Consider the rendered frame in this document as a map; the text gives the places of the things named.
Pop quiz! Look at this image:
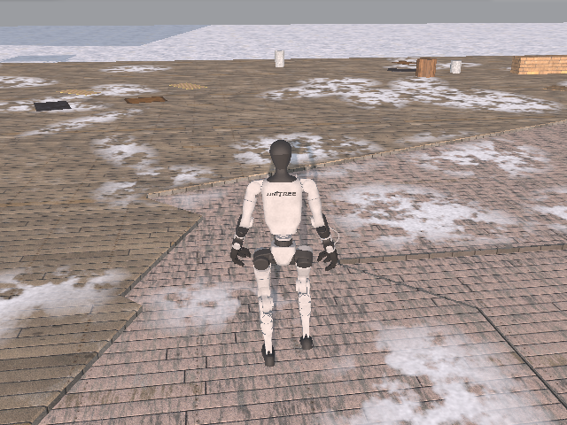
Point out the robot right upper arm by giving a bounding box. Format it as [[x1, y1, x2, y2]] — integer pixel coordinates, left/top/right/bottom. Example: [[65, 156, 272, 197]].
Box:
[[300, 178, 325, 228]]

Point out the right robot shin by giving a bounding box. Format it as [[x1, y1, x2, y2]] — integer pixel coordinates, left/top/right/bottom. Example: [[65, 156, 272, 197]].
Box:
[[299, 278, 311, 339]]

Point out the right robot hand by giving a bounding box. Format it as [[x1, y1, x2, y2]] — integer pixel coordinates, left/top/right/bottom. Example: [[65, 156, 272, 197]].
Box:
[[317, 249, 338, 271]]

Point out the left robot forearm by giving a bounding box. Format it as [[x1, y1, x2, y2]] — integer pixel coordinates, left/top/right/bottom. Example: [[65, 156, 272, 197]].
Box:
[[232, 214, 249, 250]]

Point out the robot head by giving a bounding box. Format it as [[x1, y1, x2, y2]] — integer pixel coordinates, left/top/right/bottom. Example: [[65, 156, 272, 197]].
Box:
[[267, 140, 297, 182]]

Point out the right robot forearm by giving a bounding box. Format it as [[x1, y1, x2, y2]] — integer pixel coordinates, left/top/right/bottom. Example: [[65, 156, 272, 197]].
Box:
[[316, 214, 336, 253]]

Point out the left robot hand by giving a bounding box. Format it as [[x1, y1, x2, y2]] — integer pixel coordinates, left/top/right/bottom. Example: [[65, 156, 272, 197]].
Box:
[[230, 246, 251, 267]]

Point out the robot left upper arm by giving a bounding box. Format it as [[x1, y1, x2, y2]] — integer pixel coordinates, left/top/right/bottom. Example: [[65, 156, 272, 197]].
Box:
[[239, 179, 263, 228]]

